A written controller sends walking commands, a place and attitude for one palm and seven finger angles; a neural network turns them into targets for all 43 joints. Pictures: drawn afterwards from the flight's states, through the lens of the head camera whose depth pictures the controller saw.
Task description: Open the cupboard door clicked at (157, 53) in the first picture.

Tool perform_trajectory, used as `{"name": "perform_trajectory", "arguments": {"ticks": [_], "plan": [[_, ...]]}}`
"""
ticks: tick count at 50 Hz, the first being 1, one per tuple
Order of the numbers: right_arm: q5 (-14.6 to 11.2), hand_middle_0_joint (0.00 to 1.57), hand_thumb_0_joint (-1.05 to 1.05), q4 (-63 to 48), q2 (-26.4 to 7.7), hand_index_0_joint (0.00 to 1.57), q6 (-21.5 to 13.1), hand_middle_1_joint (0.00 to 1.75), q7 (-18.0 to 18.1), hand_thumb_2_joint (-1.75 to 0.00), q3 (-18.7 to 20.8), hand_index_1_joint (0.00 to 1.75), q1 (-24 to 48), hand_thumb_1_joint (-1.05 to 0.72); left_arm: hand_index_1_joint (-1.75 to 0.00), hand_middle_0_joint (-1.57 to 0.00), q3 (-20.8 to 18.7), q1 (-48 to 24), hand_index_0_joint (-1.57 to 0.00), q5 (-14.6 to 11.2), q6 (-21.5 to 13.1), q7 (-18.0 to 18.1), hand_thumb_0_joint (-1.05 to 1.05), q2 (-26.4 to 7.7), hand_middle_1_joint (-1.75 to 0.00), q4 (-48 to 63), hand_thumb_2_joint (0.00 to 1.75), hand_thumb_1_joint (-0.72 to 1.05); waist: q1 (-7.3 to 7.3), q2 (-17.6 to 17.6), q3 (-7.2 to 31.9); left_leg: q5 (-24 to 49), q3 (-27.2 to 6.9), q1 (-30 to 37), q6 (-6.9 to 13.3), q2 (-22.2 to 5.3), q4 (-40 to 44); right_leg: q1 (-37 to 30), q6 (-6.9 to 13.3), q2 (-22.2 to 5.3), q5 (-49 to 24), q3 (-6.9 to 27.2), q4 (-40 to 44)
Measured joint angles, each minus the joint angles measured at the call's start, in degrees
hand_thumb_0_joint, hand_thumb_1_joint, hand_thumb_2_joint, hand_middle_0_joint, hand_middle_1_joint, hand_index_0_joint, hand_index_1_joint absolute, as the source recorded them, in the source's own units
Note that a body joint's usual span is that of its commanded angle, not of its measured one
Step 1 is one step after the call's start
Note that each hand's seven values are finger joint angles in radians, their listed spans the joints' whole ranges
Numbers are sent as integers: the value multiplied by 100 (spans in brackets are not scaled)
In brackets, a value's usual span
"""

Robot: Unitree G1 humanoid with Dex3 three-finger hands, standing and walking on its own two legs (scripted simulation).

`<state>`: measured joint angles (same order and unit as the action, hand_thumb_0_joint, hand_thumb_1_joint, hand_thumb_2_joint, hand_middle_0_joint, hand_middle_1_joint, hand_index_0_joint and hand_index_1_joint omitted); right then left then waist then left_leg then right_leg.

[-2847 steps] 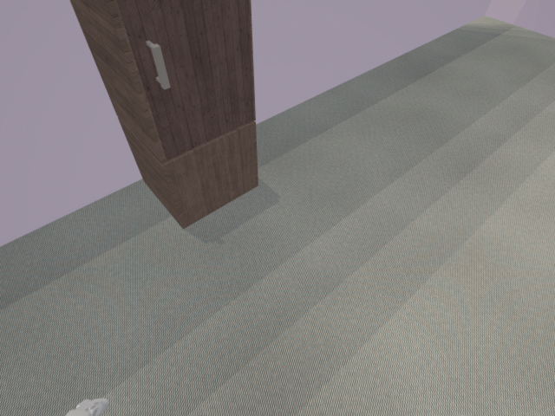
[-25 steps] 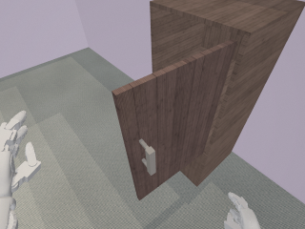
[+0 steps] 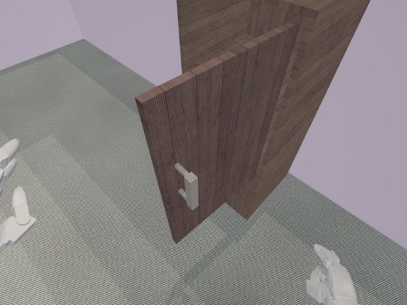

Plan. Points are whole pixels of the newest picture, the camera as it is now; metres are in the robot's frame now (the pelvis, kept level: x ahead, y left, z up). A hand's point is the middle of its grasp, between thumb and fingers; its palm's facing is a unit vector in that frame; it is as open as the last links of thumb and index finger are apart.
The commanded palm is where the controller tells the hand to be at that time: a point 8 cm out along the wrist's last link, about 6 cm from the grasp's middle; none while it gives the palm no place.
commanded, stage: step back with the hand held close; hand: left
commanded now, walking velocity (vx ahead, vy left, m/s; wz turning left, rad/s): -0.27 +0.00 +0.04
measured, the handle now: (186, 186) +0.36 +0.06 +0.00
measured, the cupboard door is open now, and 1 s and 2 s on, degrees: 85 85 85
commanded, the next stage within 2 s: stop stepping back and stand still in 0.98 s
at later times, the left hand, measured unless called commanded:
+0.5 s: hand out of the picture +0.12 +0.28 +0.16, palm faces +0.46 -0.74 -0.50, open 7.4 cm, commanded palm +0.05 +0.31 +0.18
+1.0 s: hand out of the picture +0.03 +0.25 +0.16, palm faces +0.32 -0.79 -0.53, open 7.4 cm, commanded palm -0.04 +0.29 +0.18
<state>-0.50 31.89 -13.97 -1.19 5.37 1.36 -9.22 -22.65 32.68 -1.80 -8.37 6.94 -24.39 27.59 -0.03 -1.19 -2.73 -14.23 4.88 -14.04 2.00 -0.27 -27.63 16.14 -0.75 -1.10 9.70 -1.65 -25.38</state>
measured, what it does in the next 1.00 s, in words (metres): walks backwards: right foot, then left foot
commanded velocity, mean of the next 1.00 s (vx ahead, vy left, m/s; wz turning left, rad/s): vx -0.35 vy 0.00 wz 0.01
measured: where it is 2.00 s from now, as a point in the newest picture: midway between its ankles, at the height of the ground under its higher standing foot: outside the picture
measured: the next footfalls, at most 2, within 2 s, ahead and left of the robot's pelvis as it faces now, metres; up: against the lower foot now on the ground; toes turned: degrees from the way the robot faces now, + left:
right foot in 0.64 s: -0.14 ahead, -0.11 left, +0.00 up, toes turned +2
left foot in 0.88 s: -0.09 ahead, +0.07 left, +0.00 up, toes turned +1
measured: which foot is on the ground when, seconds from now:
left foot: down 0.00-0.72, up 0.74-0.86, down 0.88-1.00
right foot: down 0.00-0.42, up 0.44-0.62, down 0.64-0.92, up 0.94-1.00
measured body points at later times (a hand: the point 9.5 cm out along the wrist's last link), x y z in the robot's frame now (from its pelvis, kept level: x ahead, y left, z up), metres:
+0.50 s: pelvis -0.08 +0.01 -0.02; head -0.05 +0.02 +0.43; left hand +0.09 +0.31 +0.19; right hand +0.09 -0.23 -0.10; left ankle +0.00 +0.09 -0.74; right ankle -0.02 -0.12 -0.72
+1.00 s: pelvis -0.18 -0.01 +0.01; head -0.14 +0.02 +0.45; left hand +0.01 +0.29 +0.19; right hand +0.01 -0.25 -0.06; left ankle -0.13 +0.07 -0.74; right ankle -0.21 -0.12 -0.71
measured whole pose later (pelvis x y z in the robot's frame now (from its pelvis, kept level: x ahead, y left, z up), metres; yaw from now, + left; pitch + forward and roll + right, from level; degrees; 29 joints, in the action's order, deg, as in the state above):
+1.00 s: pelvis -0.18 -0.01 +0.01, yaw +0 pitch +2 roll -2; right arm 0.2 32.9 -12.7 -5.1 4.1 1.0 -7.0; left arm -25.0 31.7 -2.6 -10.7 7.1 -28.6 30.7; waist 0.1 1.4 -3.0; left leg -6.7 1.9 -18.5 3.8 1.0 -22.8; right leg 19.9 -0.2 4.3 24.6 1.6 -41.1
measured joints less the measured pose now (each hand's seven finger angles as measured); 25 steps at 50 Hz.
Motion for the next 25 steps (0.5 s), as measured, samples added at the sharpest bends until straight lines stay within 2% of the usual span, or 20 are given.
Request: {"name": "perform_trajectory", "arguments": {"ticks": [7,12,16,21,25], "plan": [[29,21,1,-114,69,20,-128,30,4,-90,-62,30,-177,-90,-30,-21,-190,-61,-21,113,-130,142,1,-12,-30,191,89,89,41,166,-48,45,-11,-344,87,66,-344,337,-37,-86,-33,-8,-366],[76,21,1,-119,143,20,-295,30,-5,-90,-115,30,-309,-90,-30,-21,-257,-212,-21,258,-248,228,1,148,-30,200,89,89,72,149,-104,-41,-104,-640,105,70,-796,571,-32,-83,71,-31,-775],[65,21,1,32,177,21,-380,30,-66,-90,-142,30,-330,-90,-30,-21,-227,-280,-21,225,-312,247,1,306,-30,219,89,89,93,116,-83,-284,-146,-862,71,27,-1097,696,5,-41,25,-60,-850],[64,21,1,186,169,21,-412,30,-75,-90,-175,30,-323,-90,-30,-21,-159,-291,-21,151,-385,273,1,240,-30,328,89,88,13,165,-86,-50,-176,-975,79,53,-1029,783,-14,-31,-71,-46,-761],[90,21,1,193,219,21,-499,30,-30,-90,-123,30,-439,-90,-30,-21,-281,-329,-21,233,-440,245,1,31,-30,275,89,88,-119,34,-88,288,-368,-1004,150,5,-859,725,-71,297,577,124,-1588]]}}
